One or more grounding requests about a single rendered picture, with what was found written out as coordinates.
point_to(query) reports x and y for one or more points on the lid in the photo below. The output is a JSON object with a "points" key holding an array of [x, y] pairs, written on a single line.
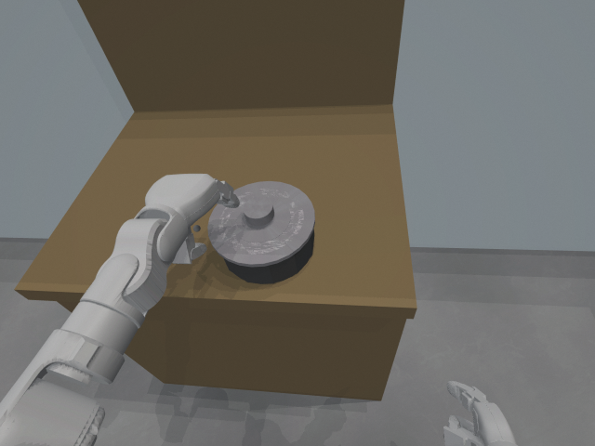
{"points": [[259, 246]]}

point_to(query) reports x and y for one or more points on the left robot hand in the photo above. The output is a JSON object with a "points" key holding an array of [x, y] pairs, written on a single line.
{"points": [[192, 196]]}

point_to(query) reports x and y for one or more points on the table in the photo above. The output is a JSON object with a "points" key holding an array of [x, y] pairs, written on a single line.
{"points": [[293, 91]]}

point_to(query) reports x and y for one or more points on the right robot hand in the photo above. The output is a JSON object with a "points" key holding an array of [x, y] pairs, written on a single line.
{"points": [[489, 423]]}

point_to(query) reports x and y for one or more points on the left robot upper arm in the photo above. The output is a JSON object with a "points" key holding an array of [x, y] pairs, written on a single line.
{"points": [[51, 415]]}

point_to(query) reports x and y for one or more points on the robot left forearm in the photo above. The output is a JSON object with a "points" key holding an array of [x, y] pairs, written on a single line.
{"points": [[90, 345]]}

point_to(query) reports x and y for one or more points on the knob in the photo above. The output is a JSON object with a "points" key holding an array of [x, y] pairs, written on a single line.
{"points": [[258, 211]]}

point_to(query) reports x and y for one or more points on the pot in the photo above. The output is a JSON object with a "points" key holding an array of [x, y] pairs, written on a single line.
{"points": [[276, 272]]}

